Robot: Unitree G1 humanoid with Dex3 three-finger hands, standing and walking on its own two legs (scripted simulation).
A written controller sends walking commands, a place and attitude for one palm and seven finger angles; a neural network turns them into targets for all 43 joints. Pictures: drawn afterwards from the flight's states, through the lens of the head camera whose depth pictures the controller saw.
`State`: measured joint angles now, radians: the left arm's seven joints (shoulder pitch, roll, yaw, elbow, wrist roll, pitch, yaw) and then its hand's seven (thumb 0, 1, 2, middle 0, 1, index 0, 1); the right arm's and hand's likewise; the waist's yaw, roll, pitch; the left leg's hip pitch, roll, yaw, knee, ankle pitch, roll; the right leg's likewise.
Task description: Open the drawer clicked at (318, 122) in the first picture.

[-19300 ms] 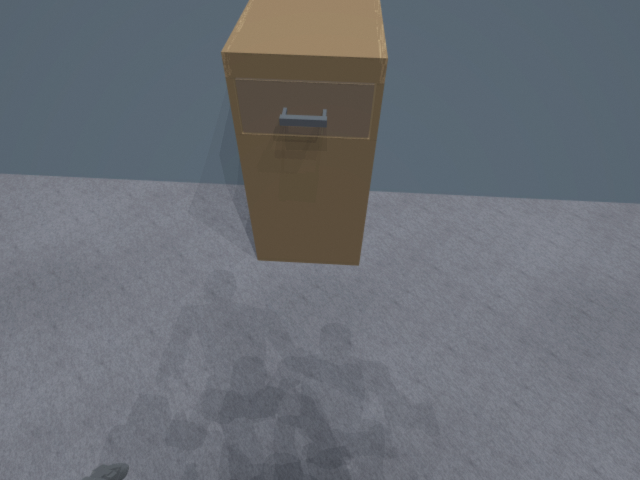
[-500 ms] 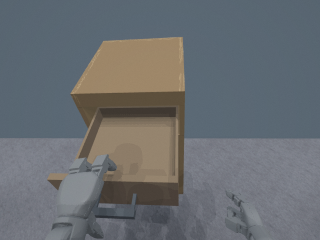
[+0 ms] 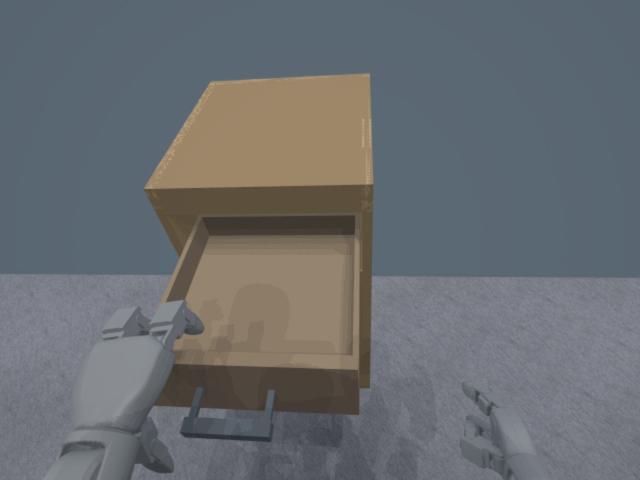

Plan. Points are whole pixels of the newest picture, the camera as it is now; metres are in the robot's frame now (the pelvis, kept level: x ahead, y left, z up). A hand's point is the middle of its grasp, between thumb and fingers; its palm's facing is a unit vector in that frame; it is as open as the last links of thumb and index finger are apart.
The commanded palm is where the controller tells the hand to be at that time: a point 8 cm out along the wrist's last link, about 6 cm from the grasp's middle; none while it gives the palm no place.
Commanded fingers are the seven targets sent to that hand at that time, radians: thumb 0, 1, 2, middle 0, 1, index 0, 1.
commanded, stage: draw the hand back to the body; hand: left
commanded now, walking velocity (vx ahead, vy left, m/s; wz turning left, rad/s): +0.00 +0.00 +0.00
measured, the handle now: (231, 412) +0.22 +0.19 -0.08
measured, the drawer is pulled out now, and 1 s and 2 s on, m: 0.30 0.30 0.30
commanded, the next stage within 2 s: step back with the hand held close in 1.12 s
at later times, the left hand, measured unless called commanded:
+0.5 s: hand (135, 348) +0.19 +0.22 +0.14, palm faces +0.34 -0.86 -0.37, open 12.3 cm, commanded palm +0.14 +0.26 +0.16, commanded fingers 0.00 0.20 0.60 -0.25 -0.75 -0.25 -0.75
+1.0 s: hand (90, 347) +0.18 +0.25 +0.16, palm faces +0.44 -0.80 -0.40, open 8.0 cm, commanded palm +0.13 +0.29 +0.18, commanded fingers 0.00 0.90 0.90 -0.20 -0.30 -0.20 -0.30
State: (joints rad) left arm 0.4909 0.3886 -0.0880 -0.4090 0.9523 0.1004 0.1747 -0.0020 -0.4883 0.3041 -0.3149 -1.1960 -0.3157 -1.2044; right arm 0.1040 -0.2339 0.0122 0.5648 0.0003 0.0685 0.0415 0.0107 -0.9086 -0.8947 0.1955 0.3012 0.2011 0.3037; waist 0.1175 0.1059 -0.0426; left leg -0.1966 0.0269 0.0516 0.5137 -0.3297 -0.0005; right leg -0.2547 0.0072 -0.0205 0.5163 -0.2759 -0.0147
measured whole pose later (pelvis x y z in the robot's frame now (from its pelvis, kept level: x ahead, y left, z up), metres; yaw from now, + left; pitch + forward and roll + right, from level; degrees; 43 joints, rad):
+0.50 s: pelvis +0.02 +0.00 +0.01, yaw +2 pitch -2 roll -1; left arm 0.56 0.29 0.18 -0.50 -0.02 -0.11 0.11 -0.01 -0.12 0.46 -0.28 -0.96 -0.28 -0.96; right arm 0.21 -0.19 0.03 0.60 0.00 -0.15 -0.06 0.01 -0.91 -0.89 0.20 0.30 0.20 0.30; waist 0.05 0.06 0.02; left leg -0.08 0.02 0.01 0.44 -0.32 0.00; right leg -0.11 0.00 -0.06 0.42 -0.27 -0.01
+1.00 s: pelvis +0.01 +0.00 +0.01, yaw +3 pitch -2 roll -1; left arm 0.54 0.31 0.28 -0.48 -0.05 -0.11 0.11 0.01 0.73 0.83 -0.22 -0.41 -0.22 -0.41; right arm 0.16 -0.20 0.02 0.61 0.00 -0.13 -0.06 0.01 -0.91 -0.89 0.20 0.30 0.20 0.30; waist 0.07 0.07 0.01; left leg -0.08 0.01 0.01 0.41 -0.29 0.00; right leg -0.11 -0.01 -0.06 0.39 -0.25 0.00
